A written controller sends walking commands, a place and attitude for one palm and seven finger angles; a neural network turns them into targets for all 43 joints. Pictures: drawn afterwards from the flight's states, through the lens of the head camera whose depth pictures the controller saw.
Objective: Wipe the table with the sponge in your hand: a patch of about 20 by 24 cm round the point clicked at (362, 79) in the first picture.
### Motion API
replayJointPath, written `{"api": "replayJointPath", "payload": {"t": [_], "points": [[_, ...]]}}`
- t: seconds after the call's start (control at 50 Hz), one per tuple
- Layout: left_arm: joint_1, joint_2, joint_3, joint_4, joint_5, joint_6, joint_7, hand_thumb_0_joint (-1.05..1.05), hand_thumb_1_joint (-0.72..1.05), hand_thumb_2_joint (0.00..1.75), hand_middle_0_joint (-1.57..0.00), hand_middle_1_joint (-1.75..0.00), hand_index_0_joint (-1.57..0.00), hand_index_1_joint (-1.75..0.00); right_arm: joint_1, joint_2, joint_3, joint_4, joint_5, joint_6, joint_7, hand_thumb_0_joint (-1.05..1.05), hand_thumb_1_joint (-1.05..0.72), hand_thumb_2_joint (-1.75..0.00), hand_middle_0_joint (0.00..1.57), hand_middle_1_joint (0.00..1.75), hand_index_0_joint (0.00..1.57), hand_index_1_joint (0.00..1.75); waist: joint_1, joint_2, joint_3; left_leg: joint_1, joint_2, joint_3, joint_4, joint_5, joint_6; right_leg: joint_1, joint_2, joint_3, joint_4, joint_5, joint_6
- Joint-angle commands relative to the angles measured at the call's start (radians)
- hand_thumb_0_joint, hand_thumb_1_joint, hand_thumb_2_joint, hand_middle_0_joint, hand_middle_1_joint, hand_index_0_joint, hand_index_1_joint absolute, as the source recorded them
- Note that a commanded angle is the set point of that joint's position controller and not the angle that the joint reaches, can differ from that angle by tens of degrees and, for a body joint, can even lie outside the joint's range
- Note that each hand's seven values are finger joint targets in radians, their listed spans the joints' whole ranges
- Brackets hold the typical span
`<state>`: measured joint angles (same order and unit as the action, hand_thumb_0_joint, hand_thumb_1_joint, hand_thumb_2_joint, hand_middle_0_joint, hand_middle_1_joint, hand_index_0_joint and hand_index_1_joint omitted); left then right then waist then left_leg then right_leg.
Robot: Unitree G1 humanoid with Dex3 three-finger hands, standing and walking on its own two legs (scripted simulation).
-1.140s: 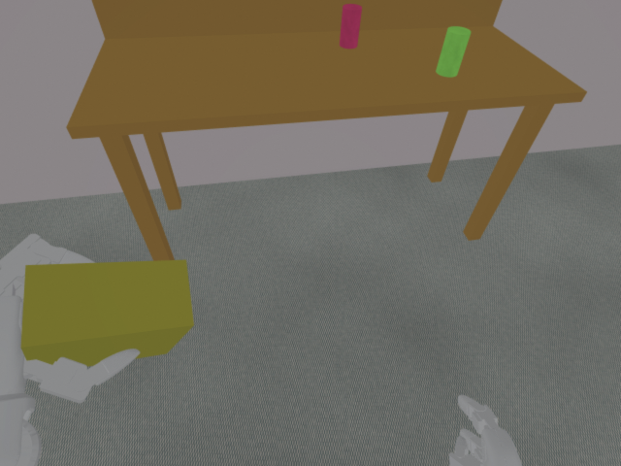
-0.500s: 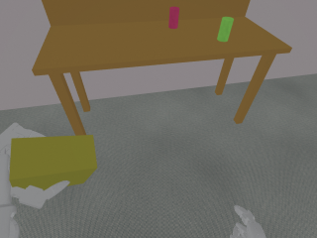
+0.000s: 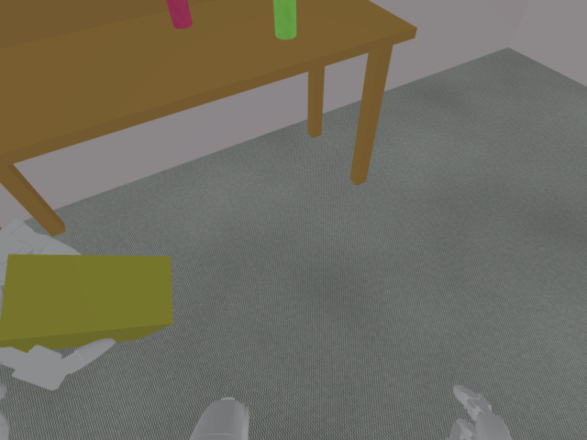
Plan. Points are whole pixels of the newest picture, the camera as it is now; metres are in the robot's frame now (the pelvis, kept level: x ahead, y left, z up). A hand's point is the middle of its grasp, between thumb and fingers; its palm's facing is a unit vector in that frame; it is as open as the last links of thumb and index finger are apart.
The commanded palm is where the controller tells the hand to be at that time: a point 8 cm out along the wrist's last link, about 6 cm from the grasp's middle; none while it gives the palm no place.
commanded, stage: walk to a spot facing it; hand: left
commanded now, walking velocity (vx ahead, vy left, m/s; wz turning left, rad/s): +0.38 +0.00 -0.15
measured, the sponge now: (111, 304) +0.23 +0.19 +0.14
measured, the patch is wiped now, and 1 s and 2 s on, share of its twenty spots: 0.00 0.00 0.00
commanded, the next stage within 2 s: turn to face it in 0.58 s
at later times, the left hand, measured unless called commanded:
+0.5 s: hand (146, 146) +0.43 +0.20 +0.18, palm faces +0.28 -0.87 -0.42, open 10.7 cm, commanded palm +0.37 +0.25 +0.17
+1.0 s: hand (245, 75) +0.58 +0.09 +0.19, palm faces +0.19 -0.80 -0.56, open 10.6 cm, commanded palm +0.53 +0.16 +0.17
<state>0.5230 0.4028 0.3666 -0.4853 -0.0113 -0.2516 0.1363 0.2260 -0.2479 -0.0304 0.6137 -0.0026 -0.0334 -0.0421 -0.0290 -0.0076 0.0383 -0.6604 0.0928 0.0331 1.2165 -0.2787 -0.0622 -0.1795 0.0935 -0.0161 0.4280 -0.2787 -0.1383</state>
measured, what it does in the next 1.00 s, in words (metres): walks ahead: left foot, then right foot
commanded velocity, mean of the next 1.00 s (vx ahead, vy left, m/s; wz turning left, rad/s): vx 0.22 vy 0.00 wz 0.00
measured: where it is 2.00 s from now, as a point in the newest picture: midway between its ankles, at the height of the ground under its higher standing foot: (343, 402)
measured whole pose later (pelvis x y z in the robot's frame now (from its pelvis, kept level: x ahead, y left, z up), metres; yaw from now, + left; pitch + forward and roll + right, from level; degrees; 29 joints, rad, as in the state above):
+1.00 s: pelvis +0.33 -0.09 -0.01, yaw -8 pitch +0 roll +0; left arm 0.60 0.48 0.48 -0.73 -0.02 -0.27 0.17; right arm 0.16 -0.24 -0.05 0.55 0.01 -0.02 -0.05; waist -0.06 -0.03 0.13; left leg -0.43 0.07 0.12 0.73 -0.31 -0.04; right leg -0.26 -0.07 -0.19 0.62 -0.36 -0.03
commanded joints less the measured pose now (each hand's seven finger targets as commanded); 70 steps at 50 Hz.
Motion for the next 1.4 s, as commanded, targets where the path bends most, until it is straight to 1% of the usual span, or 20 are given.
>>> {"api": "replayJointPath", "payload": {"t": [0.0, 0.18, 0.24, 0.26, 0.28, 0.3, 0.32, 0.46, 0.64, 0.66, 0.7, 0.74, 0.84, 0.98, 1.0, 1.04, 1.14, 1.24, 1.32, 1.38], "points": [[-0.042, 0.16, 0.153, -0.168, -0.02, -0.07, 0.037, 0.0, 0.1, 1.3, -1.2, -1.6, -1.2, -1.6, -0.089, -0.057, -0.014, -0.165, 0.007, -0.042, 0.005, 0.0, -0.9, -0.9, 0.2, 0.3, 0.2, 0.3, 0.028, -0.024, -0.166, -0.138, 0.027, 0.019, -0.18, 0.056, 0.016, 0.272, -0.295, 0.243, -0.096, 0.547, -0.023], [-0.099, 0.16, 0.133, -0.187, -0.023, -0.052, 0.03, 0.0, 0.1, 1.3, -1.2, -1.6, -1.2, -1.6, -0.094, -0.058, -0.018, -0.199, 0.018, -0.061, -0.005, 0.0, -0.9, -0.9, 0.2, 0.3, 0.2, 0.3, 0.058, -0.103, -0.107, 0.071, -0.042, 0.145, -0.541, 0.011, 0.068, 0.265, -0.274, 0.228, -0.049, 0.719, -0.004], [-0.167, 0.16, 0.116, -0.226, -0.025, -0.055, 0.035, 0.0, 0.1, 1.3, -1.2, -1.6, -1.2, -1.6, -0.061, -0.066, -0.018, -0.19, 0.012, -0.077, -0.018, 0.0, -0.9, -0.9, 0.2, 0.3, 0.2, 0.3, 0.023, -0.046, -0.173, 0.439, -0.09, 0.207, -0.734, 0.169, 0.1, 0.118, -0.216, 0.153, 0.159, 0.753, 0.06], [-0.184, 0.17, 0.12, -0.258, -0.029, -0.061, 0.038, 0.0, 0.1, 1.3, -1.2, -1.6, -1.2, -1.6, -0.047, -0.073, -0.02, -0.189, 0.015, -0.079, -0.023, 0.0, -0.9, -0.9, 0.2, 0.3, 0.2, 0.3, 0.0, 0.008, -0.231, 0.7, -0.036, 0.129, -0.766, 0.259, 0.142, -0.047, -0.189, 0.118, 0.323, 0.677, 0.111], [-0.199, 0.166, 0.124, -0.28, -0.027, -0.065, 0.039, 0.0, 0.1, 1.3, -1.2, -1.6, -1.2, -1.6, -0.046, -0.092, -0.024, -0.186, 0.012, -0.079, -0.022, 0.0, -0.9, -0.9, 0.2, 0.3, 0.2, 0.3, -0.003, 0.185, -0.308, 0.938, 0.154, -0.133, -0.754, 0.356, 0.246, -0.269, -0.122, 0.073, 0.581, 0.318, 0.157], [-0.243, 0.166, 0.117, -0.294, -0.029, -0.077, 0.041, 0.0, 0.1, 1.3, -1.2, -1.6, -1.2, -1.6, -0.039, -0.068, -0.01, -0.18, 0.005, -0.082, -0.013, 0.0, -0.9, -0.9, 0.2, 0.3, 0.2, 0.3, 0.011, 0.286, -0.324, 1.036, 0.368, -0.419, -0.777, 0.45, 0.353, -0.474, -0.069, 0.053, 0.829, -0.235, 0.165], [-0.266, 0.185, 0.109, -0.238, -0.018, -0.073, 0.042, 0.0, 0.1, 1.3, -1.2, -1.6, -1.2, -1.6, -0.049, -0.068, 0.003, -0.177, -0.005, -0.083, -0.007, 0.0, -0.9, -0.9, 0.2, 0.3, 0.2, 0.3, 0.01, 0.191, -0.226, 0.833, 0.402, -0.509, -0.87, 0.258, 0.367, -0.495, -0.059, 0.116, 0.967, -0.304, 0.144], [-0.103, 0.128, 0.14, -0.283, -0.007, -0.039, 0.021, 0.0, 0.1, 1.3, -1.2, -1.6, -1.2, -1.6, -0.081, -0.067, -0.011, -0.157, -0.004, -0.104, -0.01, 0.0, -0.9, -0.9, 0.2, 0.3, 0.2, 0.3, 0.049, 0.204, -0.056, 0.349, 0.26, 0.021, -0.979, -0.076, 0.201, -0.329, -0.203, -0.04, 0.62, -0.049, 0.145], [-0.239, 0.077, 0.063, -0.18, 0.004, -0.031, 0.014, 0.0, 0.1, 1.3, -1.2, -1.6, -1.2, -1.6, -0.064, -0.052, -0.017, -0.153, 0.011, -0.121, -0.024, 0.0, -0.9, -0.9, 0.2, 0.3, 0.2, 0.3, 0.032, 0.158, -0.111, 0.486, 0.157, 0.234, -0.585, 0.259, 0.126, -0.045, -0.072, -0.265, 0.112, 0.091, 0.163], [-0.251, 0.114, 0.078, -0.205, 0.012, -0.031, 0.017, 0.0, 0.1, 1.3, -1.2, -1.6, -1.2, -1.6, -0.063, -0.036, -0.017, -0.15, 0.018, -0.121, -0.021, 0.0, -0.9, -0.9, 0.2, 0.3, 0.2, 0.3, 0.041, 0.049, -0.156, 0.444, 0.114, 0.228, -0.371, 0.293, 0.109, 0.061, -0.124, -0.171, 0.045, 0.161, 0.132], [-0.227, 0.219, 0.171, -0.235, 0.016, -0.024, 0.035, 0.0, 0.1, 1.3, -1.2, -1.6, -1.2, -1.6, -0.107, -0.013, -0.008, -0.17, 0.015, -0.111, -0.019, 0.0, -0.9, -0.9, 0.2, 0.3, 0.2, 0.3, 0.051, -0.3, -0.251, 0.025, -0.057, 0.104, 0.102, -0.34, 0.063, 0.348, -0.486, 0.393, 0.034, 0.855, -0.059], [-0.24, 0.235, 0.185, -0.356, 0.007, -0.034, 0.035, 0.0, 0.1, 1.3, -1.2, -1.6, -1.2, -1.6, -0.108, -0.039, -0.026, -0.144, 0.01, -0.1, -0.006, 0.0, -0.9, -0.9, 0.2, 0.3, 0.2, 0.3, 0.043, -0.172, -0.276, 0.056, 0.01, -0.053, 0.161, -0.302, 0.047, 0.272, -0.532, 0.342, 0.024, 0.717, -0.058], [0.059, 0.226, 0.279, -0.407, -0.005, -0.064, 0.065, 0.0, 0.1, 1.3, -1.2, -1.6, -1.2, -1.6, -0.142, -0.015, -0.008, -0.169, 0.013, -0.033, 0.004, 0.0, -0.9, -0.9, 0.2, 0.3, 0.2, 0.3, 0.018, -0.11, -0.25, 0.117, 0.035, -0.013, -0.135, -0.168, 0.022, 0.191, -0.448, 0.006, 0.057, 0.755, -0.009], [0.08, 0.146, 0.234, -0.292, -0.034, -0.045, 0.083, 0.0, 0.1, 1.3, -1.2, -1.6, -1.2, -1.6, -0.057, -0.035, -0.041, -0.178, 0.001, -0.026, -0.015, 0.0, -0.9, -0.9, 0.2, 0.3, 0.2, 0.3, -0.008, -0.071, -0.246, 0.471, -0.047, 0.13, -0.752, 0.252, 0.034, 0.066, -0.346, -0.105, 0.247, 0.61, 0.104], [0.052, 0.147, 0.221, -0.294, -0.04, -0.048, 0.082, 0.0, 0.1, 1.3, -1.2, -1.6, -1.2, -1.6, -0.052, -0.051, -0.051, -0.179, 0.0, -0.029, -0.02, 0.0, -0.9, -0.9, 0.2, 0.3, 0.2, 0.3, -0.003, 0.051, -0.264, 0.565, 0.034, 0.036, -0.777, 0.468, 0.081, -0.012, -0.284, -0.133, 0.368, 0.386, 0.148], [0.024, 0.153, 0.189, -0.265, -0.038, -0.051, 0.059, 0.0, 0.1, 1.3, -1.2, -1.6, -1.2, -1.6, -0.036, -0.081, -0.056, -0.188, 0.011, -0.043, -0.004, 0.0, -0.9, -0.9, 0.2, 0.3, 0.2, 0.3, 0.022, 0.29, -0.216, 0.656, 0.356, -0.427, -0.771, 1.002, 0.299, -0.303, -0.144, -0.039, 0.643, -0.426, 0.196], [-0.159, 0.108, 0.069, -0.37, -0.014, -0.022, 0.031, 0.0, 0.1, 1.3, -1.2, -1.6, -1.2, -1.6, -0.066, -0.08, -0.042, -0.161, 0.008, -0.075, 0.017, 0.0, -0.9, -0.9, 0.2, 0.3, 0.2, 0.3, 0.019, 0.26, -0.159, 0.498, 0.208, -0.184, -0.766, 0.639, 0.219, -0.205, -0.142, -0.04, 0.469, -0.191, 0.196], [-0.136, 0.142, 0.101, -0.452, -0.023, -0.007, 0.044, 0.0, 0.1, 1.3, -1.2, -1.6, -1.2, -1.6, -0.076, -0.077, -0.024, -0.177, -0.001, -0.124, 0.01, 0.0, -0.9, -0.9, 0.2, 0.3, 0.2, 0.3, 0.019, 0.339, -0.144, 0.352, 0.171, -0.182, -0.86, 0.229, 0.19, -0.075, -0.106, -0.089, 0.349, -0.202, 0.196], [-0.121, 0.124, 0.126, -0.308, -0.031, 0.001, 0.045, 0.0, 0.1, 1.3, -1.2, -1.6, -1.2, -1.6, -0.074, -0.054, -0.014, -0.16, 0.006, -0.113, 0.007, 0.0, -0.9, -0.9, 0.2, 0.3, 0.2, 0.3, 0.036, 0.226, -0.138, 0.302, 0.116, -0.141, -0.75, 0.155, 0.141, 0.075, -0.113, -0.088, 0.023, -0.029, 0.185], [-0.159, 0.161, 0.136, -0.188, -0.042, 0.03, 0.043, 0.0, 0.1, 1.3, -1.2, -1.6, -1.2, -1.6, -0.107, -0.029, -0.006, -0.165, 0.013, -0.085, -0.002, 0.0, -0.9, -0.9, 0.2, 0.3, 0.2, 0.3, 0.029, -0.244, -0.093, 0.16, -0.093, -0.014, -0.247, -0.233, 0.037, -0.033, -0.501, 0.347, -0.169, 0.171, 0.014]]}}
